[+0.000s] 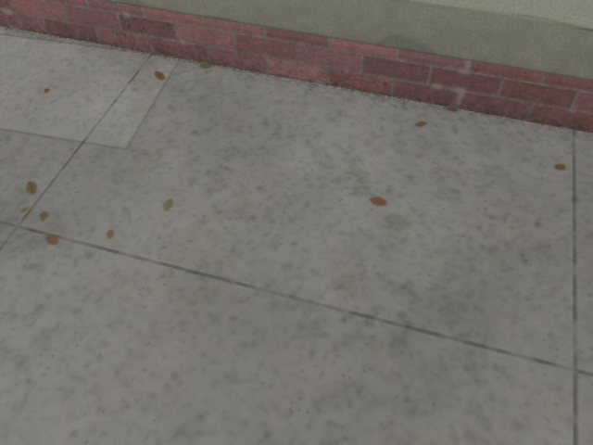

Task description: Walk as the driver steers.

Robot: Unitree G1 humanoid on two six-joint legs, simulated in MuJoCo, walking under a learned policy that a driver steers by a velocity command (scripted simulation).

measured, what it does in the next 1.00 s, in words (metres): walks ahead, turning right: left foot, then right foot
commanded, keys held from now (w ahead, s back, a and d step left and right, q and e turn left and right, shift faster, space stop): w+e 0.72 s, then w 0.24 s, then w+q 0.04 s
